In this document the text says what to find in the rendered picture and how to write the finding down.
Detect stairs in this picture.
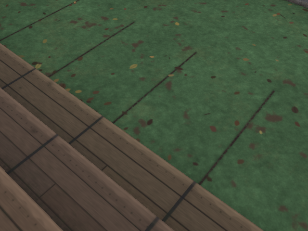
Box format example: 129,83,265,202
0,43,264,231

